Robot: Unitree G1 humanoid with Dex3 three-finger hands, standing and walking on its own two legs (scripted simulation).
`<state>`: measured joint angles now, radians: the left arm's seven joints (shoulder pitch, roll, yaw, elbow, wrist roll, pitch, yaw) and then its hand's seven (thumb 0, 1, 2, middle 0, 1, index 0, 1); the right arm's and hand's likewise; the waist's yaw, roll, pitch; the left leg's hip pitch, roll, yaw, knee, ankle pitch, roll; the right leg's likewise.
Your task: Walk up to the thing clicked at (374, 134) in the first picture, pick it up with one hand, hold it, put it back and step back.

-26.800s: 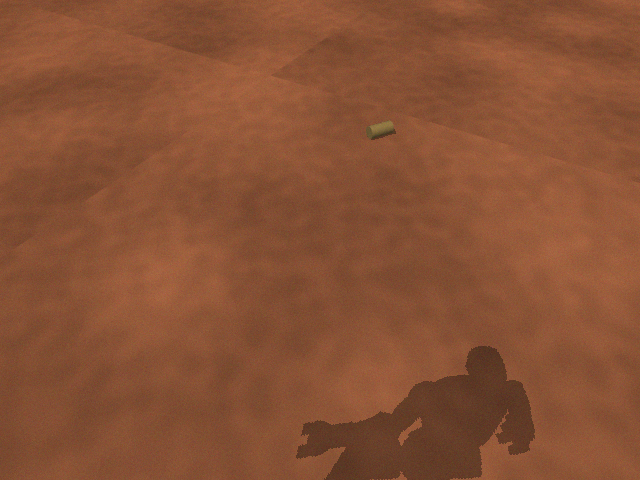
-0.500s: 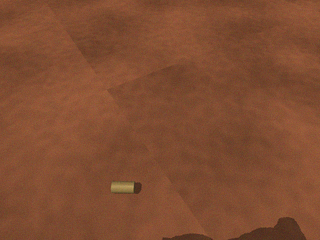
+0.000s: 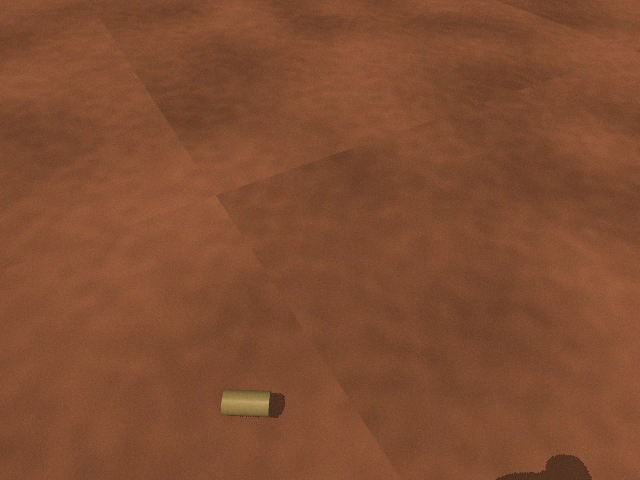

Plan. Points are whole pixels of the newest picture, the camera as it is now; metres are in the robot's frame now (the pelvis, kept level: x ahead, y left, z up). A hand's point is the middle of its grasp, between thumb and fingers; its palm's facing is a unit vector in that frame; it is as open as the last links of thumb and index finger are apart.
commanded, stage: walk up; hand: left
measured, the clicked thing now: (246, 402) +0.46 +0.21 -0.73
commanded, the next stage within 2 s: stand in 1.74 s
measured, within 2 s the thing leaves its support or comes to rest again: neither
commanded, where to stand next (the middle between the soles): +0.07 -0.03 m, yaw -2 degrees
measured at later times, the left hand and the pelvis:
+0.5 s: hand out of the picture +0.14 +0.22 -0.15, palm faces -0.03 -0.91 -0.41, open 7.4 cm; pelvis +0.01 -0.03 -0.01, yaw +1 degrees
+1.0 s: hand out of the picture +0.01 +0.23 -0.15, palm faces +0.03 -0.93 -0.38, open 7.4 cm; pelvis -0.01 -0.04 +0.00, yaw +2 degrees
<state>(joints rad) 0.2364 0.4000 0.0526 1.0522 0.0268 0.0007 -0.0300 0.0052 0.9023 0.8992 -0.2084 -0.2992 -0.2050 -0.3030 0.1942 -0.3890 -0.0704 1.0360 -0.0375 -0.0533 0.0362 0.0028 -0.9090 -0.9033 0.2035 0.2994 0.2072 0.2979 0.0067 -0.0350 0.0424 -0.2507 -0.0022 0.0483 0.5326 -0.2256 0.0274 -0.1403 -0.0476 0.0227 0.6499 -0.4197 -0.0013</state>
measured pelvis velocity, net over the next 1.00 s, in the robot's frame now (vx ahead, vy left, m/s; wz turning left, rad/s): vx -0.01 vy -0.04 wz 0.04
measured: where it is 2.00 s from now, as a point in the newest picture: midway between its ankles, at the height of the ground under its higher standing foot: outside the picture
